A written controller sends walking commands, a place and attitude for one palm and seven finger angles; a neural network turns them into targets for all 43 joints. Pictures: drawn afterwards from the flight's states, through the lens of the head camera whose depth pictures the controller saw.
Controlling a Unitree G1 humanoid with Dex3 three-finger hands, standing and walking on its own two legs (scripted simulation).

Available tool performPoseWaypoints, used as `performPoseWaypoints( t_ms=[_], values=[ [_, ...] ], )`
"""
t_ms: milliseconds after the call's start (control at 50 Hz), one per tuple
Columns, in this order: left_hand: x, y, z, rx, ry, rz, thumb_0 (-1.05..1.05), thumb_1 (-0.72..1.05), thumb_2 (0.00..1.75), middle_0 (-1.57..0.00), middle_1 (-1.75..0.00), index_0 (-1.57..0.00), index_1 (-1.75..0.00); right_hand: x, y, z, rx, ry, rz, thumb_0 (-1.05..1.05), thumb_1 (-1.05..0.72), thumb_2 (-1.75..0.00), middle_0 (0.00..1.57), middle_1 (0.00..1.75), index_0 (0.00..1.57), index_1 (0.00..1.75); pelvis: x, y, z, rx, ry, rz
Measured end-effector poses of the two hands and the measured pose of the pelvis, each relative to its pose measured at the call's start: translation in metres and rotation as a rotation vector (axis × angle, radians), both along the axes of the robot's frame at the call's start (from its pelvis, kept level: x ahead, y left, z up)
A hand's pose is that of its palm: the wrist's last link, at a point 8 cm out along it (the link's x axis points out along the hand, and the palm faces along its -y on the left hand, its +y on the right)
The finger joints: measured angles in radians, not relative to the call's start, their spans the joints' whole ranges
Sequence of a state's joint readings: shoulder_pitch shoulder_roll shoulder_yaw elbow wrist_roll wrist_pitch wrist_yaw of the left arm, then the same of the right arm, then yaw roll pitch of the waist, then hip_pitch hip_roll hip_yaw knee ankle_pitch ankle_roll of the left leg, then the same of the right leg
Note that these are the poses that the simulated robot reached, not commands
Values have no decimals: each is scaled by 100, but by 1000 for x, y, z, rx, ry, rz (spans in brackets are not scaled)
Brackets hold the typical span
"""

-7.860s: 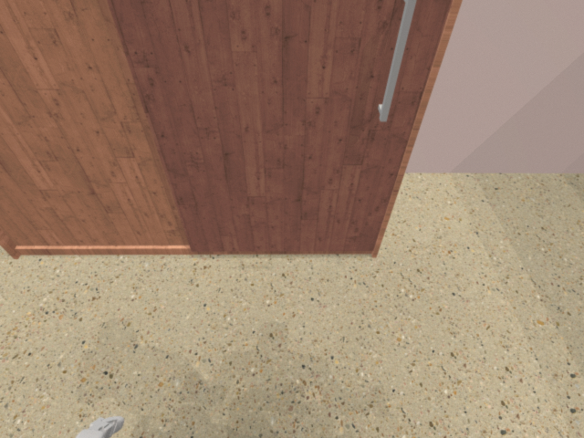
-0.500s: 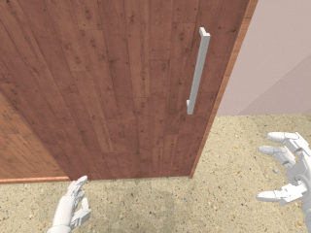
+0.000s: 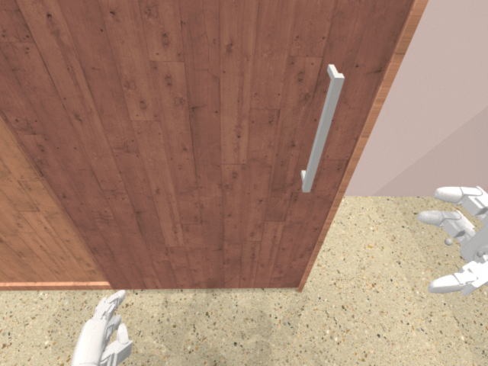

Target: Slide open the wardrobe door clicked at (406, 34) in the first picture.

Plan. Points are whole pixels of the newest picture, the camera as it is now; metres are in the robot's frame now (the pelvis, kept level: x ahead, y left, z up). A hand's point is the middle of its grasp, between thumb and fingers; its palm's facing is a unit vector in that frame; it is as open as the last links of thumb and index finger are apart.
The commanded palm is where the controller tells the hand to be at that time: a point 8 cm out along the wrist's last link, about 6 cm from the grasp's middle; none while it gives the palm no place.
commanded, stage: raise the hand with hooked fingers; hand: right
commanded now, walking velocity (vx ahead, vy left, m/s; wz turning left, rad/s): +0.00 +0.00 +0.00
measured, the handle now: (317, 136) +0.54 -0.14 +0.10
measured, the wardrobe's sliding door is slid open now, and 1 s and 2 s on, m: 0.00 0.00 0.00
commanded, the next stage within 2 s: move the hooked fingers beside the handle in 0.34 s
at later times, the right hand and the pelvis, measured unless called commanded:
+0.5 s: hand (457, 248) +0.26 -0.28 +0.13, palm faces +0.06 +1.00 -0.02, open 14.0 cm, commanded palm +0.24 -0.32 +0.14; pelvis -0.01 -0.01 +0.00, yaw +0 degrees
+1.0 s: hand (412, 208) +0.33 -0.25 +0.13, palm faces +0.03 +1.00 -0.01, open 13.9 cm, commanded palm +0.31 -0.30 +0.13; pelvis +0.00 -0.01 +0.00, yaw +0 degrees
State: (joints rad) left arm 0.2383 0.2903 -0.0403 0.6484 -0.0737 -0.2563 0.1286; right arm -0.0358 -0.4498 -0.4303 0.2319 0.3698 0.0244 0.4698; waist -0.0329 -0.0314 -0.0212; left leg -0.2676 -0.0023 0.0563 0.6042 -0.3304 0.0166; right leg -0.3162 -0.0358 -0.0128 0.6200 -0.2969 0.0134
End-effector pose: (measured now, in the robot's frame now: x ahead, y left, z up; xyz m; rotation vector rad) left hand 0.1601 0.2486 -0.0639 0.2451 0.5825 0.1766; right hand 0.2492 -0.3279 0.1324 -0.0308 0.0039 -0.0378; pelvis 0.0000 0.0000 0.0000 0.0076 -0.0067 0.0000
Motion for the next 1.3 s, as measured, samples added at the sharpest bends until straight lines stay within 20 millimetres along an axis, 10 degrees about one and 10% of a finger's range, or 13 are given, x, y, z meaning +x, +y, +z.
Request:
performPoseWaypoints(
  t_ms=[540,1300],
  values=[
    [1,-26,3,-12,-14,-30,1,90,89,-20,-30,-21,-30,-7,-7,-3,12,-11,-22,-1,50,-30,30,120,30,120,-7,-11,2,7,-17,-8],
    [-37,12,-18,9,169,100,1,90,89,-20,-30,-21,-30,107,41,-7,34,32,26,-1,50,-30,30,120,30,120,6,-1,0,-4,61,12]
  ],
)
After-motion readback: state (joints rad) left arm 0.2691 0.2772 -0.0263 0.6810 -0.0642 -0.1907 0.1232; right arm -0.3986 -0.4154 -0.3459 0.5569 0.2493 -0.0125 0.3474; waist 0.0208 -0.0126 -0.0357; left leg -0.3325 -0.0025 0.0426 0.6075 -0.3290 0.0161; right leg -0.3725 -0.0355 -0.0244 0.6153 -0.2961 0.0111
